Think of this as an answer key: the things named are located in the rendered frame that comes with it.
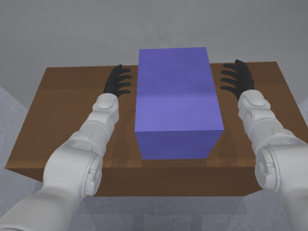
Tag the pedestal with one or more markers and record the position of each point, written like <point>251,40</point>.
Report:
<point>64,101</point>

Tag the right robot hand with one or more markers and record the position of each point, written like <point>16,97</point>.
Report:
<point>243,78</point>

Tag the robot left upper arm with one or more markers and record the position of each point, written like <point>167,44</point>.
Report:
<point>72,174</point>

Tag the left robot forearm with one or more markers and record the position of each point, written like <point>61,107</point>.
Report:
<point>96,131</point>

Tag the left robot hand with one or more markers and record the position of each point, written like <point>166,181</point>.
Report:
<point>112,86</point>

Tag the carton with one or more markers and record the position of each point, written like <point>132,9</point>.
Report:
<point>177,110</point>

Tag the right robot forearm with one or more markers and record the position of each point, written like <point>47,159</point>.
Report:
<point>260,123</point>

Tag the robot right upper arm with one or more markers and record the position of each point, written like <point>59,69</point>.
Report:
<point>283,170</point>

